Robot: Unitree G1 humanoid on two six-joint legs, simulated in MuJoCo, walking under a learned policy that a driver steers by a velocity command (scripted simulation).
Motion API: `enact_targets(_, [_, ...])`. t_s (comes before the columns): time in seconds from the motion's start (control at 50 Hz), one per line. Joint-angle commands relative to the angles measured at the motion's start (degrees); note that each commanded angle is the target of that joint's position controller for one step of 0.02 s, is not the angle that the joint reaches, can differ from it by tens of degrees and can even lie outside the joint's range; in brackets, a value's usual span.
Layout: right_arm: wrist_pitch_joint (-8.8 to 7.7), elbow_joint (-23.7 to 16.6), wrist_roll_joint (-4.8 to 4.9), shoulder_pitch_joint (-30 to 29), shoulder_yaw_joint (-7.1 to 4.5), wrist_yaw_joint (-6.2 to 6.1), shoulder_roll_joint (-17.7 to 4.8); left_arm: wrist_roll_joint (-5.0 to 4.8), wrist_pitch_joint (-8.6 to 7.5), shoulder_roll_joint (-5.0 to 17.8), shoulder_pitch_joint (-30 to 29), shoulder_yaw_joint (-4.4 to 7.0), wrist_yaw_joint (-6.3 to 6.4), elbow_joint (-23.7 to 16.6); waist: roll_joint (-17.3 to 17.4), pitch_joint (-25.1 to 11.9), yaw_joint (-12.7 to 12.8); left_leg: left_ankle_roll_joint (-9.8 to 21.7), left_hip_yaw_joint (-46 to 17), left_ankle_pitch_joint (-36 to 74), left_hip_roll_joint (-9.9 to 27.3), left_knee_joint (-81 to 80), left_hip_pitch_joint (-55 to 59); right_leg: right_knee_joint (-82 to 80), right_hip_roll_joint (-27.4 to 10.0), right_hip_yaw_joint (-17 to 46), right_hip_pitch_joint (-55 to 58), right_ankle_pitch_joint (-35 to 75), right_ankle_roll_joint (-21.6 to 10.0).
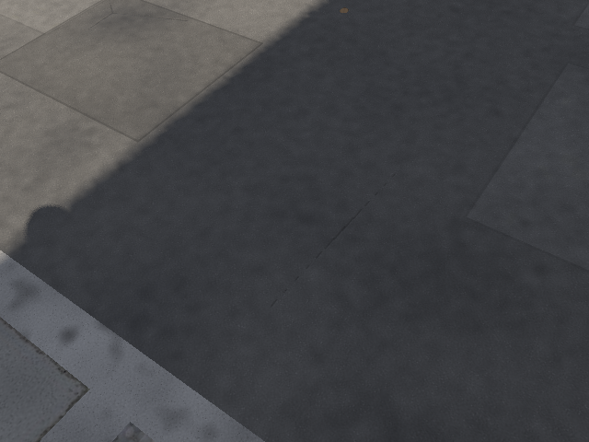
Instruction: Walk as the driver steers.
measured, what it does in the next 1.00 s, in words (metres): steps on the spot, turning left: left foot, then right foot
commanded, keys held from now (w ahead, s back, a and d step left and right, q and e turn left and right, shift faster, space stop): q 0.68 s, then e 0.30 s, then w+e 0.02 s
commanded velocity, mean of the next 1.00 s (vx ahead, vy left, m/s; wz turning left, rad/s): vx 0.00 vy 0.00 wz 0.31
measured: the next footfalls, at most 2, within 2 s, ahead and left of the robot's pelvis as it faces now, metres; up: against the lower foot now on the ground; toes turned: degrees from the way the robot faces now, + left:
left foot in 0.16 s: +0.01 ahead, +0.14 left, +0.00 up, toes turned +6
right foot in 0.54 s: +0.08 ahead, -0.10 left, +0.00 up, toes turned +21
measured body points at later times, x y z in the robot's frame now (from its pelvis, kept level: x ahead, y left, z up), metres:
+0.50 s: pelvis -0.01 +0.00 +0.00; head +0.03 +0.01 +0.44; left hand +0.10 +0.31 -0.09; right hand +0.22 -0.25 -0.10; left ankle -0.03 +0.13 -0.74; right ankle +0.04 -0.12 -0.73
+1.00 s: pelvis -0.01 -0.01 -0.01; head +0.01 +0.01 +0.44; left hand +0.00 +0.28 -0.12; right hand +0.23 -0.19 -0.10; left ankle -0.07 +0.11 -0.74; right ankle +0.04 -0.12 -0.74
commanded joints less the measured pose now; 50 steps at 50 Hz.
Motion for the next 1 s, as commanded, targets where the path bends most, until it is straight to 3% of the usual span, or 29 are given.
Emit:
enact_targets(0.02, [-0.81, -5.02, 0.56, -3.91, -1.06, 0.16, -6.33, -0.12, -0.27, 11.32, -0.21, 3.22, 0.16, -2.07, -9.94, -1.36, 2.69, 0.61, 0.74, -3.72, -0.07, -4.64, 1.57, -8.46, -16.91, 12.55, 2.83, 8.87, -9.23])
enact_targets(0.1, [-1.28, -4.87, 0.72, -1.72, -0.84, 0.31, -5.59, -1.27, 0.69, 12.43, -0.51, 3.94, 1.03, -1.57, -8.24, -2.04, 1.7, 1.93, 2.06, -4.39, -1.1, -7.43, 0.64, -4.58, -19.56, 13.66, 7.72, 21.28, -10.27])
enact_targets(0.16, [-1.5, -4.49, 0.51, 0.67, -0.71, 1.09, -5.47, -2.09, 1.44, 12.22, -0.47, 4.43, 1.72, -1.32, -7.09, -3.95, -0.28, 4.79, 2.6, 7.56, -1.79, -17.77, 6.07, -0.18, -17.93, 9.34, 8.42, 25.07, -6.85])
enact_targets(0.18, [-1.48, -4.89, 0.16, 0.72, -1.21, 1.04, -7.76, -1.92, 1.27, 11.61, 0.07, 4.57, 1.91, -1.58, -3.84, -4.78, 0.23, 6.87, -1.52, 19.65, 0.25, -19.53, 9.7, 3.78, -14.92, 6.12, 5.71, 18.96, -3.62])
enact_targets(0.2, [-1.48, -4.87, 0.18, 1.41, -2.6, 0.61, -12.66, -0.56, 0.69, 9.63, -0.54, 4.28, 1.82, -3.55, 7.74, -6.49, 2.34, 11.7, -11.91, 32.95, 6.86, -19.39, 14.74, 12.0, -7.6, -1.26, -1.25, 11.3, 0.82])
enact_targets(0.22, [-1.49, -5.53, 0.28, 2.31, -2.81, 0.56, -12.25, 0.09, 0.32, 9.05, -5.45, 4.18, 1.83, -4.59, 11.77, -5.35, -1.01, 18.95, -21.35, 36.2, 12.47, -23.22, 18.1, 19.06, -0.73, -4.07, -10.77, -3.86, 4.73])
enact_targets(0.24, [-2.01, -5.41, -0.86, 5.18, -2.31, 0.47, -10.7, -0.38, 0.34, 8.82, -8.72, 4.23, 1.61, -5.7, 12.42, -5.72, -3.75, 23.49, -26.54, 37.61, 16.68, -26.36, 21.94, 30.33, 0.53, 0.29, -18.52, -22.87, 5.51])
enact_targets(0.26, [-2.75, -5.43, -1.12, 4.6, -2.36, 0.32, -11.07, -1.15, 0.44, 8.98, -7.3, 4.6, 1.16, -5.33, 7.4, -5.91, -2.8, 23.49, -24.88, 37.02, 15.79, -26.03, 22.45, 37.64, -0.72, 3.54, -20.97, -24.26, 5.84])
enact_targets(0.3, [-3.04, -6.34, 0.39, -0.6, -2.52, 0.16, -10.94, -1.64, 0.86, 9.02, -4.2, 4.78, 0.79, -4.42, 2.0, -4.5, 0.48, 18.7, -18.37, 36.41, 11.15, -24.29, 21.62, 34.91, -3.03, 4.7, -22.25, -17.97, 6.74])
enact_targets(0.38, [-0.77, -7.21, 0.66, -1.89, -2.93, -0.51, -10.94, -1.84, 0.18, 7.18, -3.73, 4.12, 0.33, -4.26, 5.14, -6.73, 0.1, 16.82, -16.09, 36.04, 7.08, -22.69, 19.03, 22.87, -1.67, 2.43, -14.45, -11.89, 8.94])
enact_targets(0.44, [0.06, -7.98, 0.87, -2.41, -3.4, -0.3, -11.85, -2.28, -0.1, 8.09, -2.92, 4.29, -0.31, -4.39, 7.35, -7.01, -0.66, 16.33, -18.87, 30.11, 6.56, -22.51, 15.45, 14.26, -0.47, 2.0, -8.33, -8.95, 8.55])
enact_targets(0.5, [0.37, -9.1, 1.65, -5.5, -3.03, -0.17, -10.98, -2.15, -0.69, 9.18, 1.79, 5.15, -0.8, -3.4, 8.17, -6.47, 2.01, 13.45, -21.64, 20.68, 4.25, -20.52, 11.36, -0.85, 0.12, 0.87, -0.17, 0.79, 7.01])
enact_targets(0.52, [0.23, -9.12, 1.54, -4.59, -2.6, -0.33, -9.49, -1.76, -0.84, 10.57, 3.29, 5.78, -0.52, -3.04, 6.15, -6.6, 2.12, 10.9, -20.91, 13.14, 2.0, -18.26, 7.45, -4.51, -2.65, 2.57, 5.26, 4.92, 5.66])
enact_targets(0.54, [0.05, -9.23, 0.27, -2.21, -1.62, -0.2, -5.92, -0.71, -0.79, 15.02, 5.41, 6.75, 0.05, -3.72, -5.68, -8.02, 1.13, 7.11, -14.58, -2.46, -3.8, -5.78, -0.31, -7.4, -15.53, 15.1, 11.81, 10.24, 1.15])
enact_targets(0.56, [-0.61, -10.85, 0.49, -1.34, -2.11, -0.37, -6.76, 1.16, -0.69, 18.42, 4.2, 7.26, -0.31, -3.7, -19.33, -5.26, -0.46, 4.1, -6.87, -19.92, -9.99, 6.32, -10.43, -10.19, -27.01, 30.74, 7.72, 14.96, -9.24])
enact_targets(0.58, [-1.0, -9.92, 0.2, -0.44, -3.42, -0.51, -11.01, 1.24, -1.38, 15.51, 2.36, 6.37, -0.29, -5.26, -14.54, -4.32, -0.14, 2.73, -8.64, -18.51, -6.08, 17.97, -11.02, -11.51, -28.35, 31.52, 5.08, 12.03, -13.01])
enact_targets(0.6, [-0.69, -8.56, 0.79, -0.49, -4.33, -0.4, -12.84, 0.73, -1.71, 12.18, -0.7, 5.39, 0.01, -5.56, -10.29, -2.46, -1.16, 2.31, -8.34, -13.84, -5.08, 22.12, -11.04, -10.79, -24.74, 24.4, 2.91, 8.98, -10.8])
enact_targets(0.64, [0.49, -6.79, 0.67, 0.81, -4.24, -0.75, -10.9, -0.84, -1.78, 10.4, -4.01, 4.79, 0.68, -6.08, -8.65, -0.64, -1.51, 0.61, -6.74, -6.48, -4.17, 24.99, -11.99, -10.31, -19.09, 15.1, 2.85, 7.37, -7.21])
enact_targets(0.68, [0.7, -7.65, 1.06, -0.47, -3.57, -0.33, -8.61, -0.71, -1.37, 9.97, -2.31, 4.43, 1.55, -5.66, -9.44, -0.94, -0.25, -0.73, -3.87, -2.89, -4.09, 24.32, -11.6, -10.35, -16.91, 9.25, 3.6, 11.54, -7.39])
enact_targets(0.72, [0.33, -9.09, 0.74, -3.62, -2.31, -0.3, -5.92, -0.57, -1.02, 9.89, 1.77, 4.3, 1.79, -4.28, -9.61, -2.63, 2.11, -1.35, -3.97, -3.71, -4.25, 17.45, -10.63, -9.62, -17.09, 9.25, 7.47, 14.92, -9.06])
enact_targets(0.78, [-0.03, -8.89, -0.7, -3.41, -0.21, 0.04, -1.83, -1.1, -1.01, 9.21, 0.12, 3.69, 0.8, -3.51, -10.75, -5.37, 1.24, -0.66, -2.22, -6.65, -2.04, 0.47, 0.47, -8.03, -16.44, 7.39, 6.52, 16.81, -8.92])
enact_targets(0.82, [-0.19, -7.78, -0.63, -2.74, -0.26, 0.19, -2.47, -1.81, -0.97, 10.01, 1.21, 3.72, -0.26, -2.51, -12.47, -4.51, 1.73, -0.51, 1.08, -4.8, -3.39, -10.04, 7.06, -7.11, -15.57, 8.1, 4.2, 17.17, -8.71])
enact_targets(0.86, [-0.46, -5.91, -0.53, 0.61, -0.81, 0.34, -3.99, -3.04, -0.88, 10.72, 2.26, 3.66, -0.75, -1.38, -11.29, -3.06, -0.39, 1.41, 2.45, 8.99, -4.84, -26.46, 15.13, -4.81, -14.59, 8.98, 1.46, 18.71, -6.85])
enact_targets(0.88, [-0.58, -6.16, -0.8, 1.14, -1.25, 0.05, -6.65, -3.16, -1.39, 10.87, 4.83, 3.58, -0.97, -0.57, -9.52, -3.83, 0.01, 3.22, -0.84, 14.91, -2.46, -28.18, 21.03, -4.33, -14.03, 9.74, -1.54, 17.28, -3.86])
enact_targets(0.9, [-0.54, -6.71, -1.11, 3.22, -1.93, -0.64, -10.4, -1.77, -2.06, 9.79, 4.94, 3.06, -1.43, -1.25, -3.66, -6.97, 0.6, 5.63, -6.73, 28.73, 4.77, -24.66, 27.13, -0.14, -11.44, 7.87, -5.08, 10.96, -0.28])
enact_targets(0.92, [-0.06, -5.85, -1.35, 0.59, -2.72, -0.93, -13.16, -1.65, -2.6, 7.53, 6.78, 2.54, -1.66, -1.74, 7.62, -7.17, 3.66, 10.91, -8.69, 26.73, 9.28, -22.31, 24.11, 1.45, -6.21, 1.89, -7.73, -1.85, 2.95])
enact_targets(0.94, [-0.26, -6.78, -1.21, -1.8, -2.06, -0.5, -8.92, -1.53, -2.24, 8.75, 3.29, 2.54, -1.32, -1.97, 7.58, -6.1, 1.56, 12.86, -8.96, 17.75, 9.06, -24.02, 18.47, 4.02, -5.48, 0.15, -5.04, -4.16, 4.92])
enact_targets(0.96, [-0.49, -7.02, -1.38, -2.78, -1.86, -0.37, -7.79, -1.92, -1.71, 10.23, 1.07, 3.17, -1.08, -2.67, 7.34, -3.77, 0.88, 12.3, -8.69, 13.13, 8.18, -25.09, 17.22, 6.92, -4.52, -0.56, -7.1, -2.61, 5.12])
enact_targets(1.0, [-1.16, -6.92, -1.03, -1.31, -2.26, -0.56, -8.24, -2.2, -0.3, 9.95, 1.71, 3.53, -0.42, -3.1, 9.34, -2.95, -0.21, 12.56, -9.62, 5.58, 9.36, -26.42, 16.8, 11.97, -3.41, -1.88, -10.09, -4.68, 4.55])
Velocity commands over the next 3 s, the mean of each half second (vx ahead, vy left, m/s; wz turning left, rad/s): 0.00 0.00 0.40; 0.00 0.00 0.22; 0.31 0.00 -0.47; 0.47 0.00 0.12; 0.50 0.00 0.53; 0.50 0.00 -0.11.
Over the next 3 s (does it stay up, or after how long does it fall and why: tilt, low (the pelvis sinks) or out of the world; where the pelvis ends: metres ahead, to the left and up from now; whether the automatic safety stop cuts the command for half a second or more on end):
stays up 0.91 0.18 0.01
